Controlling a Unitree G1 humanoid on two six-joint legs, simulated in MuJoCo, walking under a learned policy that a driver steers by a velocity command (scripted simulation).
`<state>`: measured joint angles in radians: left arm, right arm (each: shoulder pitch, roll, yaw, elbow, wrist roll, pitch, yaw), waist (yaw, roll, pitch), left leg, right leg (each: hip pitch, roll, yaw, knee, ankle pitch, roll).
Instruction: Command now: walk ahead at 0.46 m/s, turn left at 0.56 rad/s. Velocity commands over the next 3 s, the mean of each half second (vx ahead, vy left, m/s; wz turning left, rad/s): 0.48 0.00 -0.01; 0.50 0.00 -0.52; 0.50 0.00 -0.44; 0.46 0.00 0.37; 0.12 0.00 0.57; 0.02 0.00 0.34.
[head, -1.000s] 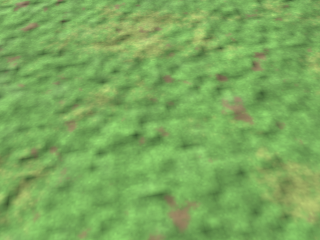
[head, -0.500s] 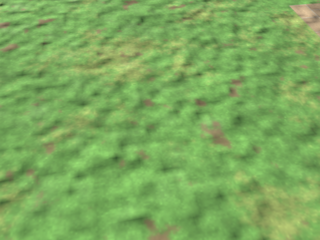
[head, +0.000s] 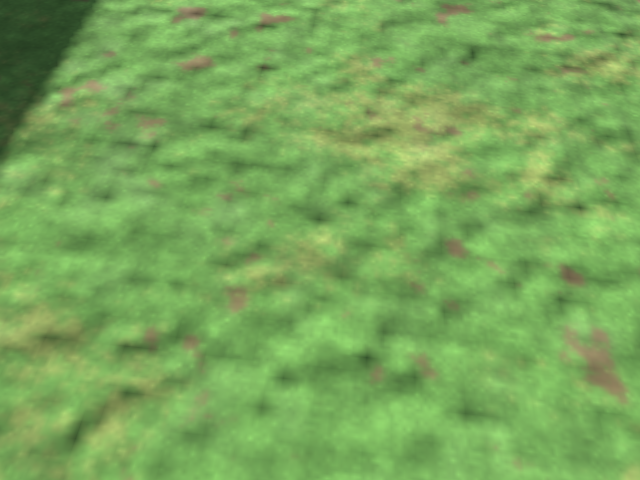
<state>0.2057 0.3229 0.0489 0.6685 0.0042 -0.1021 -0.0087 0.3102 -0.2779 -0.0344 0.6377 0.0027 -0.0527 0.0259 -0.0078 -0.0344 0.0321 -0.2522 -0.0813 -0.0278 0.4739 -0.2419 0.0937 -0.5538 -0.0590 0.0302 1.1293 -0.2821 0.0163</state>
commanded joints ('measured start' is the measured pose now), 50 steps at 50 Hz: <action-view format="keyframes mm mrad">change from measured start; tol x32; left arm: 1 -24 97 28 -58 20 -3 0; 12 -346 31 -6 -112 -22 -20 -55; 19 194 213 65 4 -20 -4 -46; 50 63 39 31 -60 -31 82 4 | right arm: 1 -26 -167 -48 -63 3 -24 -22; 50 -60 -104 -45 17 -10 -66 -23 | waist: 1 18 79 -23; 13 -93 113 47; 19 53 -243 -438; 39 -6 -76 -74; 42 -20 453 -358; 50 -11 139 -11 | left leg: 1 115 243 -314 -262 267 180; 11 253 260 -168 -262 323 86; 17 313 241 -50 218 1088 20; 18 73 191 -28 522 750 -9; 19 -359 -12 -44 879 -265 -103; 20 -461 26 -142 931 -269 -89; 39 -4 86 -62 -20 193 -96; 42 592 530 -808 -142 -212 161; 50 144 323 -165 -294 160 89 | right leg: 1 -156 -22 28 -112 115 27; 14 -77 69 -61 -646 287 -92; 17 345 122 -87 -651 272 -182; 19 1033 -292 699 -677 149 -449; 34 250 -5 266 -874 248 -226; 39 364 -35 380 -679 198 -158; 43 -227 80 163 174 -251 -31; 50 -145 -42 76 24 18 1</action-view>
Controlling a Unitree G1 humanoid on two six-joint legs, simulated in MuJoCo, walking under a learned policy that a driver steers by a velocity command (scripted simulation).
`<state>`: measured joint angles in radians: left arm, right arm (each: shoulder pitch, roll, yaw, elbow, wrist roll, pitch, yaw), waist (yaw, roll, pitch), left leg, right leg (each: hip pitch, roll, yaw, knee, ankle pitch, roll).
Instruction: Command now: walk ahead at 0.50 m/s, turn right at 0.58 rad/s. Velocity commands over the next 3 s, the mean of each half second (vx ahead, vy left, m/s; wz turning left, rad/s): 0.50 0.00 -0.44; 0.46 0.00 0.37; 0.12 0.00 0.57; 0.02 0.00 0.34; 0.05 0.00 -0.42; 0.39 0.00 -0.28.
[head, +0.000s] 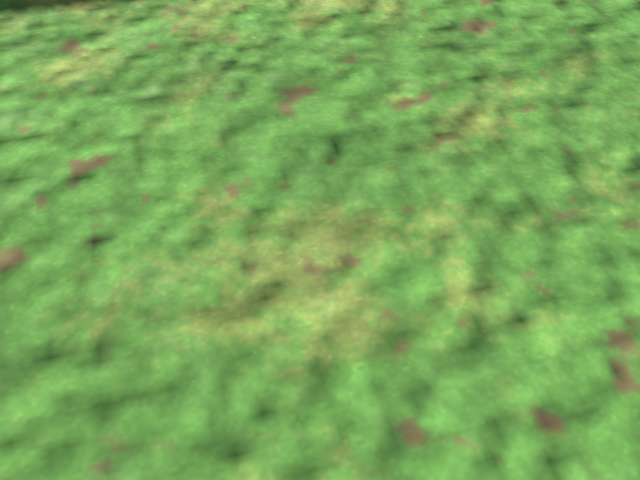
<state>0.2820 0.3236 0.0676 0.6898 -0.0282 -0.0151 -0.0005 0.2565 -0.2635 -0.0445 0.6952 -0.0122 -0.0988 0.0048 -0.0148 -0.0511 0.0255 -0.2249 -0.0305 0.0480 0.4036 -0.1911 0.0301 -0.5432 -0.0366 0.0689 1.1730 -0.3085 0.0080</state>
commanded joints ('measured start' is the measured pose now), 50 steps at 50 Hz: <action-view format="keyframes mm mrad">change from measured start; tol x32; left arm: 1 -36 30 9 -91 6 -4 -5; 50 -85 111 7 -34 33 -87 15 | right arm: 1 -1 -131 -40 -29 6 -21 -3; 50 -17 -166 -57 -104 33 44 18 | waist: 1 -6 142 3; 13 -53 115 47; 19 142 -97 -443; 38 106 29 78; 46 -18 353 -366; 50 -19 6 -150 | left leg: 1 124 281 -216 -235 145 162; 16 241 273 145 220 882 53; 17 4 240 139 481 628 22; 18 -433 60 92 844 -342 -35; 20 -571 87 -121 978 -316 -13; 33 -427 135 -114 371 324 -52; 40 -512 92 -22 201 161 20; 44 -47 -45 51 138 92 120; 46 605 384 -746 51 436 420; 50 242 262 -407 -20 637 288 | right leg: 1 -177 -68 38 -56 67 14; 16 305 101 -173 -616 166 -152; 19 973 -350 729 -836 -46 -406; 27 366 -185 57 -1019 394 -257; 38 622 -213 -174 -1007 512 -172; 43 691 -221 -235 -664 1135 -120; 45 348 -113 -257 -130 736 -33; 46 -86 136 -149 283 -270 48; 50 -141 -27 25 112 -152 22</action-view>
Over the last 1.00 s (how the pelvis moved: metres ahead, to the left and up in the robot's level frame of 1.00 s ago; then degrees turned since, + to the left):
0.60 0.01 0.00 -21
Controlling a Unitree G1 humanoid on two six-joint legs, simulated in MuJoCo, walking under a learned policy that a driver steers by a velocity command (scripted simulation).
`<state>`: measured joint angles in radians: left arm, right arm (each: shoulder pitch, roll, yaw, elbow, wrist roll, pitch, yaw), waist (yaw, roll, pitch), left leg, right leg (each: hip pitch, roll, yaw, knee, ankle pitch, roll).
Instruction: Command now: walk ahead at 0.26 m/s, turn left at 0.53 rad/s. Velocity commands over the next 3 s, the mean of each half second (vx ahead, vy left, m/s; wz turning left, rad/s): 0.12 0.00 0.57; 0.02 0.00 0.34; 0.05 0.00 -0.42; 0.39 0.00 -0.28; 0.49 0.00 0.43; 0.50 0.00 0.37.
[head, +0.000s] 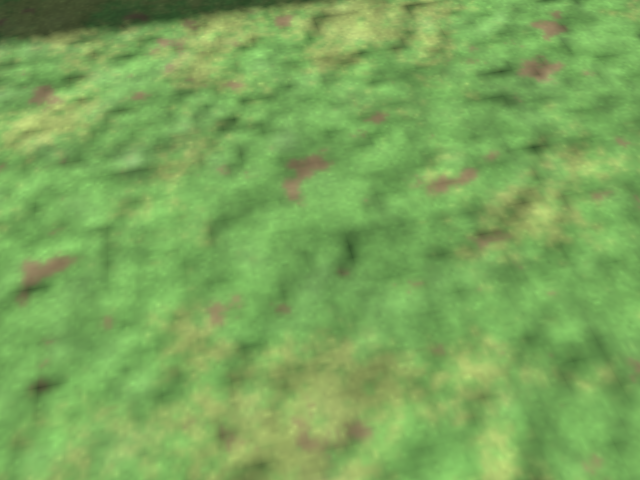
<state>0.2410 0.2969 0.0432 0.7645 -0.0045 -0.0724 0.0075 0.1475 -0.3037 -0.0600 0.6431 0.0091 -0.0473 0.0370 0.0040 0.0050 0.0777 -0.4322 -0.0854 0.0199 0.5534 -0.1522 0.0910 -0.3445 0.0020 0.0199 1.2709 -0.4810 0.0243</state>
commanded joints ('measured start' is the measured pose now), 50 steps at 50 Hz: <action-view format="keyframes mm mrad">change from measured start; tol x16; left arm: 1 -31 138 34 -110 12 -15 9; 50 -108 86 41 -30 -10 104 16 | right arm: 1 68 -124 -38 -61 0 -4 -19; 50 1 -86 -13 9 -37 41 -69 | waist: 1 -6 -20 -168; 16 27 156 -188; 19 -46 -314 -256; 22 -26 -100 -180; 37 -32 -149 -175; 39 23 318 -161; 50 -27 135 -104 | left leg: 1 338 291 -354 -200 615 222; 6 180 212 -252 -193 712 189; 16 224 158 -453 -34 242 59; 19 -137 -69 -189 448 -580 -94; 24 -153 60 -116 678 -310 -187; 37 254 68 35 -93 -51 -64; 39 468 416 -430 -181 444 104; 42 252 359 -306 -245 190 149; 50 303 326 -151 -223 225 123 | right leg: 1 -271 -72 73 -19 46 14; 16 10 29 80 -830 395 29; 19 335 -442 588 -916 912 -291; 25 161 -221 158 -950 589 -217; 36 168 -296 33 -880 535 -205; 40 -280 -36 -26 -235 -197 44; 45 -108 -67 31 -208 131 61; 50 -71 -65 15 -451 84 70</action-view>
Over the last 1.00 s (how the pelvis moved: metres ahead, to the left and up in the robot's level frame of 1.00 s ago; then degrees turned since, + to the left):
0.54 -0.07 -0.02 3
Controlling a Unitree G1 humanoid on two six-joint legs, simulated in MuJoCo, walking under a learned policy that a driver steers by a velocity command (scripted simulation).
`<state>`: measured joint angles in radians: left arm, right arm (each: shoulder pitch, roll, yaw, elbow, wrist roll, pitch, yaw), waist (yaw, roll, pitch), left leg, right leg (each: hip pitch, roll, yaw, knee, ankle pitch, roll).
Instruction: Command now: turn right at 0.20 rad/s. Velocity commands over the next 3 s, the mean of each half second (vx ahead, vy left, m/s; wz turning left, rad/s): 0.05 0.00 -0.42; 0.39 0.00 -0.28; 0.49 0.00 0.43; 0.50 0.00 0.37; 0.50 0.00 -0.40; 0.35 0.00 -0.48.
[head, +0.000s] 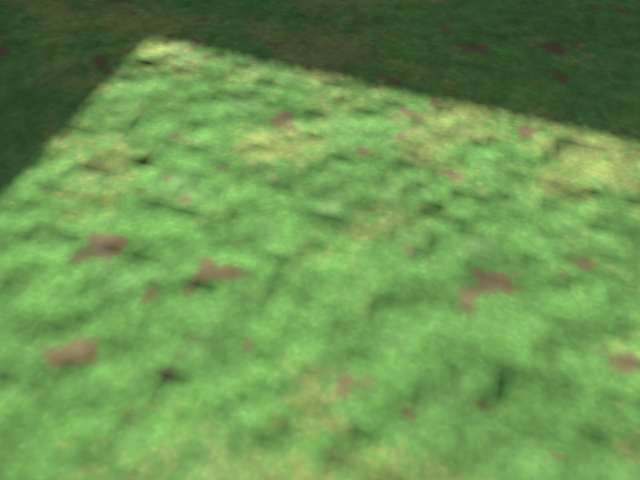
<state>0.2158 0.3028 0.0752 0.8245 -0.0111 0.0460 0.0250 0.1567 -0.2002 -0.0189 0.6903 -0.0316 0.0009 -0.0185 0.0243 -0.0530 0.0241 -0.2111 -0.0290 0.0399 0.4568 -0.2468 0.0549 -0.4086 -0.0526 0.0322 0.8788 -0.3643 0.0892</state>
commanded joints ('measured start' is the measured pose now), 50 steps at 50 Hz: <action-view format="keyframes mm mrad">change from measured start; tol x16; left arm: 1 -83 91 11 -98 -6 -13 -1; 12 20 65 13 -100 -14 2 -36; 15 79 277 64 -124 19 -16 -23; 41 149 18 -24 -180 -11 -103 -5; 50 -82 44 -21 -230 21 -157 -36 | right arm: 1 1 -211 -63 -31 9 0 -16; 32 -219 -183 -84 -28 51 -101 29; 38 -105 -210 -85 7 52 -137 43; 41 232 -397 -135 89 23 -132 35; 50 148 -227 -71 70 56 -94 21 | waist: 1 -56 189 -44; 12 10 170 -102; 15 32 -260 -78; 18 -6 -14 -94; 39 -49 -95 -43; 41 -91 320 -209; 50 -60 163 23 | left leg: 1 98 294 -196 -122 322 177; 11 144 344 -118 -29 543 173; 13 62 280 -31 82 352 69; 15 -404 1 55 506 -413 -114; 17 -447 38 -115 724 -371 -107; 24 -513 54 -119 428 35 -115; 39 63 36 -85 -50 108 -32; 42 443 402 -811 -244 -369 229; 50 117 195 -367 -300 141 185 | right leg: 1 -22 -9 -7 -59 -71 4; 11 81 17 -98 -226 -31 -58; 13 221 38 -77 -464 221 -121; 15 410 -343 495 -543 778 -410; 22 410 -157 373 -702 -83 -320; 38 242 -104 400 -564 98 -276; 43 -395 58 148 296 -134 -134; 50 -252 -3 8 -49 109 -66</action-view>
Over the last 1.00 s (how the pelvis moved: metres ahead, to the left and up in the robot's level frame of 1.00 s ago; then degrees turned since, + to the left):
0.12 0.00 0.02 27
